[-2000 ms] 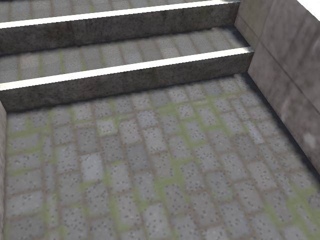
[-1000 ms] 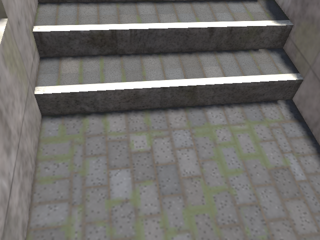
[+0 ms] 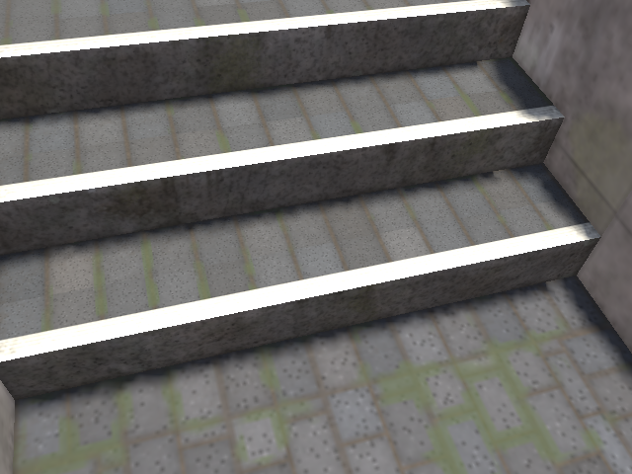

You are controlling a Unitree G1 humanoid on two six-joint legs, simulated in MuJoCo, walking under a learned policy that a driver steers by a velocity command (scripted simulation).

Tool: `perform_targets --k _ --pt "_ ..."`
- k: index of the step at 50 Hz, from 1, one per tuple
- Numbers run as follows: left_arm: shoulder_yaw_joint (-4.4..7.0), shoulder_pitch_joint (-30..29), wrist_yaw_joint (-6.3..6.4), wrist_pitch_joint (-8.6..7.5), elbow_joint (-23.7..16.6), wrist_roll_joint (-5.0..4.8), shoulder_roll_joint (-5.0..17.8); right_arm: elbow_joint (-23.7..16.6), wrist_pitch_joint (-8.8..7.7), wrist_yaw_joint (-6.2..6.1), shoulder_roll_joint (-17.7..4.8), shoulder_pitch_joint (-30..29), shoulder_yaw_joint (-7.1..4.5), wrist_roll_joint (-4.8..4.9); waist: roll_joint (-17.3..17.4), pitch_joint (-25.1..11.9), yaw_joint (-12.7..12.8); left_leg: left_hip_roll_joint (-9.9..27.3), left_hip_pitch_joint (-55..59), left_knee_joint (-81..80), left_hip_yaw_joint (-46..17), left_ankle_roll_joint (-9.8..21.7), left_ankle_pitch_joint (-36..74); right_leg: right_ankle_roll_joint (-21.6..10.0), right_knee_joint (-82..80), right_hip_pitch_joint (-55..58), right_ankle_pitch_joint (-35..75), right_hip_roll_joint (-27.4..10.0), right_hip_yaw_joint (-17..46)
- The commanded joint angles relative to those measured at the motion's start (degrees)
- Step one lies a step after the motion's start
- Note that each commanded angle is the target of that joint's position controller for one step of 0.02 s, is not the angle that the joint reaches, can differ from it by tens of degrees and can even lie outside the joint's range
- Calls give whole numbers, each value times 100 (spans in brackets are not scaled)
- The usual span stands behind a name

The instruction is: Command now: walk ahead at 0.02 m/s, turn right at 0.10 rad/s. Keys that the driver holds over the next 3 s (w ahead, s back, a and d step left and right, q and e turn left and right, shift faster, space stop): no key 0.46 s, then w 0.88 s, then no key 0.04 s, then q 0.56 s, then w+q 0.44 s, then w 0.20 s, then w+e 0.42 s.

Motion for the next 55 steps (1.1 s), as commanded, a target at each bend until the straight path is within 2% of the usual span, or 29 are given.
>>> perform_targets --k 1,4,5,6,7,8,9,10,16,23,25,26,27,29,30,31,33,34,35,36,37,38,39,41,43,46,49,53,55 --pt "68 101 42 -1 -256 -24 146 -349 -5 8 -761 -350 -224 70 1195 -330 177 941 447 -907 -934 887 1840 175 -455 355 179 -292 -154" --pt "85 166 52 -26 -131 -49 118 -273 70 12 -688 -167 -217 120 1289 -458 201 805 724 -645 -807 830 1858 123 -1996 985 1258 -210 -360" --pt "89 58 17 -12 -117 -29 216 -263 51 16 -690 -29 -214 107 1191 -464 127 758 747 -530 -800 693 1765 69 -2336 1153 1711 -229 -303" --pt "114 12 12 -5 -181 36 350 -237 9 33 -663 120 -212 89 999 -510 84 724 641 -479 -850 486 1413 -23 -2363 1366 2045 -432 -58" --pt "157 12 31 0 -242 75 585 -254 -56 65 -655 222 -209 18 588 -548 -29 566 396 -317 -730 285 989 -163 -2111 1572 2797 -751 189" --pt "228 53 -5 -3 -71 20 704 -258 -102 79 -624 356 -213 6 -111 -544 -169 254 461 -373 -359 115 462 -349 -1882 1282 2161 -663 126" --pt "175 22 -47 -37 -114 20 405 -235 -112 58 -740 98 -233 11 44 -392 50 192 601 -209 -241 -2 280 -397 -1989 952 1741 -573 123" --pt "129 -13 -60 -75 -67 56 270 -283 -97 40 -693 -67 -241 27 58 -270 47 178 563 -158 -201 -14 266 -373 -2067 817 1629 -580 146" --pt "92 -17 -69 -238 41 -1 228 -262 39 -8 -541 7 -265 43 -95 -78 28 155 636 25 -166 11 577 -320 -2094 625 1687 -533 154" --pt "62 41 -75 -286 181 3 200 -131 94 -35 -508 137 -305 59 132 -37 34 160 758 36 -165 -81 671 -355 -2119 603 1635 -505 172" --pt "55 195 -74 -262 312 -12 176 -11 125 -47 -425 287 -294 64 48 -56 51 -37 727 117 43 -84 -433 -452 -2314 570 336 -436 170" --pt "108 260 -67 -247 337 -61 334 -2 122 -59 -470 290 -319 99 -106 136 94 -202 454 342 212 -56 -1181 -607 -2474 473 -605 -484 327" --pt "158 373 -18 -252 329 -140 465 -12 45 -76 -479 258 -335 170 -385 396 160 -295 20 617 320 -42 -1685 -818 -2761 478 -1490 -717 730" --pt "232 690 22 -345 374 -233 772 -207 -211 -37 -343 -80 -293 278 -883 860 312 -233 -955 1457 368 26 -1426 -1452 -3522 800 -2340 -1646 2211" --pt "258 684 43 -408 381 -265 819 -264 -339 -2 -397 -242 -299 321 -907 1053 350 -9 -1281 1645 132 136 -1321 -1670 -3653 869 -2048 -1937 2632" --pt "263 626 53 -473 384 -249 750 -231 -433 43 -468 -244 -327 335 -971 1020 348 162 -1461 1675 -3 236 -1404 -1715 -3614 1123 -1468 -2045 2612" --pt "251 277 -6 -486 322 -270 655 -76 -509 146 -451 89 -331 293 -714 736 86 183 -707 683 198 409 -1184 -1468 -3308 1127 -461 -1761 1835" --pt "241 15 -48 -463 272 -287 596 184 -517 178 -405 593 -357 247 -551 462 -181 -64 597 91 447 402 -360 -1250 -3069 555 35 -1388 1255" --pt "194 -65 -63 -461 263 -234 406 475 -490 194 -460 1209 -422 187 -357 174 -398 -192 1632 137 427 304 99 -1034 -2500 88 568 -1002 743" --pt "80 -154 -72 -494 179 -150 25 609 -480 176 -800 1924 -523 173 721 -100 -609 620 2389 -509 -896 536 -52 -627 -804 -490 919 -370 -61" --pt "86 -70 -40 -584 -39 -191 6 576 -471 233 -1490 2316 -662 195 2402 -251 -576 1958 2842 -1613 -3552 1439 -674 -343 873 -1591 -342 174 -329" --pt "191 -63 -38 -612 24 -263 418 463 -518 237 -1127 1973 -534 144 1659 18 -444 2171 2600 -1713 -3892 1694 -1423 -457 1752 -2157 -647 -202 167" --pt "205 -93 -69 -638 51 -325 461 395 -532 218 -911 1642 -464 136 1216 373 -318 2013 2430 -1671 -3343 1582 -1581 -604 2061 -2492 -135 -473 166" --pt "200 -314 -90 -685 79 -235 369 386 -511 213 -781 1348 -379 125 669 477 -242 1673 2281 -1872 -2463 1281 -934 -722 1747 -2601 865 -788 -7" --pt "202 -372 -162 -674 100 -188 254 529 -472 195 -507 1491 -267 117 815 359 -206 1355 2205 -2009 -1687 1051 216 -652 1300 -2271 1409 -872 -167" --pt "142 -628 -217 -627 40 -183 60 672 -429 137 -641 1631 -277 149 691 370 -206 1191 2096 -2063 -991 1019 1416 -408 537 -2205 1961 -814 -387" --pt "62 -1230 -234 -629 -176 -207 -68 727 -416 70 -806 1575 -295 179 626 520 -300 1073 1618 -2181 -547 921 1495 -244 -610 -1732 2787 -673 -496" --pt "49 -1743 -257 -611 -414 -292 96 906 -480 82 -818 1702 -288 249 790 734 -358 1238 1497 -2316 -403 894 1114 -374 -1384 -1177 3224 -584 -473" --pt "80 -1812 -307 -623 -483 -281 231 1007 -465 104 -888 1689 -305 294 861 716 -315 1358 1872 -2174 -367 859 1318 -525 -1630 -1134 3043 -535 -462"
Next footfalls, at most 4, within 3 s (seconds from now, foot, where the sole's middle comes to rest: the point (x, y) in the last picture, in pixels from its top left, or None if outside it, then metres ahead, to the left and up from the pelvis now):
0.12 right None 0.03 -0.15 -0.77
1.20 right None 0.45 -0.14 -0.77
1.68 left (278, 418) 0.62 0.06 -0.77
2.14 right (376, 420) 0.62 -0.16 -0.77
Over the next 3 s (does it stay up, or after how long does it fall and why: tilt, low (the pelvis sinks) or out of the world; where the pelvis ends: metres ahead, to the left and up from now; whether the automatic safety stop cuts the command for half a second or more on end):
stays up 0.84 0.19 0.15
